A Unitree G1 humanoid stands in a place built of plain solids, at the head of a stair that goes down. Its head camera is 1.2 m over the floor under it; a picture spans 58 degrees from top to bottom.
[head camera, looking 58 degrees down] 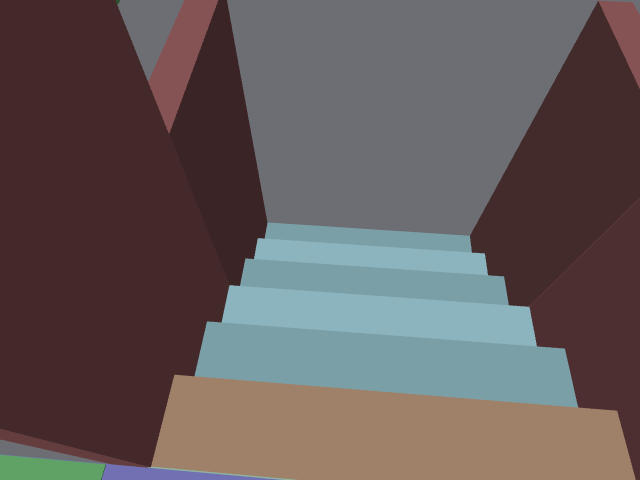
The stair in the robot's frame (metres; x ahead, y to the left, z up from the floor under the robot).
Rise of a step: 0.18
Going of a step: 0.23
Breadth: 1.20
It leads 5 degrees to the right of straight ahead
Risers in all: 6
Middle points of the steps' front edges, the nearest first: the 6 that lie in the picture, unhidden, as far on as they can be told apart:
0.27 -0.19 0.00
0.50 -0.21 -0.18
0.72 -0.23 -0.37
0.95 -0.24 -0.55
1.17 -0.26 -0.73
1.40 -0.28 -0.92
